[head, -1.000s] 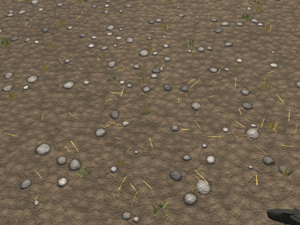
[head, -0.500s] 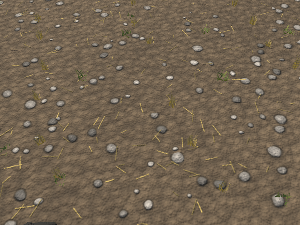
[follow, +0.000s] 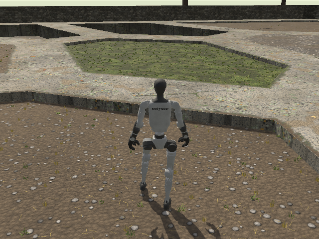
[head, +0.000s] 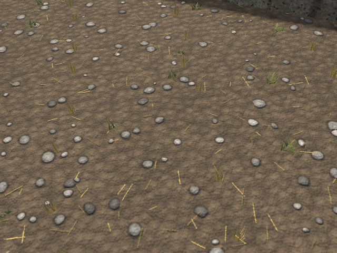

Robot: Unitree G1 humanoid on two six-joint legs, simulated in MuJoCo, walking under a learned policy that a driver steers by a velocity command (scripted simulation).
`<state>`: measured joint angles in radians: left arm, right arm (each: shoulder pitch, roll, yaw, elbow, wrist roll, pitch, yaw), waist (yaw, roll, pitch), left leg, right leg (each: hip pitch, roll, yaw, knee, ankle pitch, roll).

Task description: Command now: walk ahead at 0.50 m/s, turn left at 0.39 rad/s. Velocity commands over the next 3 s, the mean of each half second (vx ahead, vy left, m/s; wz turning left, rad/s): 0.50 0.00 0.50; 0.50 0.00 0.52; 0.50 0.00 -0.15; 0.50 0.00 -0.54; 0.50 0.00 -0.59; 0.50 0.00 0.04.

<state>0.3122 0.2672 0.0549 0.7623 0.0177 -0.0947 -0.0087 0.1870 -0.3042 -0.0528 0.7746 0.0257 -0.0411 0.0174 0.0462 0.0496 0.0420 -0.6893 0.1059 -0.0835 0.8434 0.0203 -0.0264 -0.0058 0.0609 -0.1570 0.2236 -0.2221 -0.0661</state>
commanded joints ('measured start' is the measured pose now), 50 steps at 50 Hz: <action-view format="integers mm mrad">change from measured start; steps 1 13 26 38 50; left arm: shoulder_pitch -28 -28 -312 -26 -36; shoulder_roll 158 152 82 143 177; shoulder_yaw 41 15 -9 39 40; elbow -45 -97 -171 -119 -3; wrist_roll -7 -32 -11 -16 -32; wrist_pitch -11 -26 -12 -14 -12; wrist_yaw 12 8 2 3 -2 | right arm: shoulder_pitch -94 224 126 133 -87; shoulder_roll -23 -222 -165 -158 -13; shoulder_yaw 4 -77 -58 -38 4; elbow -87 -140 -121 -155 -207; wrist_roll -5 -3 -3 6 -14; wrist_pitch -15 -8 -7 3 -10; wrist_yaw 18 17 -33 -31 7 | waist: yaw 20 -172 -115 30 10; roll -79 98 26 -164 -107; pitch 53 -414 -45 -128 4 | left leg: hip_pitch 20 1095 415 -94 58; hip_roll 0 226 -44 -87 -20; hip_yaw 44 -742 -167 -69 40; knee -128 -537 -582 470 -111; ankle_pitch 93 -347 -7 -457 -57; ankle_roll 13 457 248 34 21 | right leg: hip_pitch -41 -745 -480 121 -96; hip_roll -287 -23 -71 -414 -278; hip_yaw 42 288 190 719 192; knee -115 1239 389 60 -84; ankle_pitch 320 -341 290 -284 253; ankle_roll -104 78 156 -127 -130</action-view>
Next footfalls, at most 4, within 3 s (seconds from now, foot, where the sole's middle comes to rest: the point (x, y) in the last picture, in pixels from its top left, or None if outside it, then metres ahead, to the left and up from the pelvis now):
0.20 left None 0.29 0.14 -0.78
0.68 right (184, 223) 0.61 0.01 -0.78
1.18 left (99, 201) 0.69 0.38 -0.78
1.70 right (131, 135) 1.06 0.29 -0.78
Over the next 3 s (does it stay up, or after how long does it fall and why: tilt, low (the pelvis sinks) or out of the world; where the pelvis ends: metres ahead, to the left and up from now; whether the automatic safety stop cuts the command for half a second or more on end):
stays up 1.55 0.32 0.00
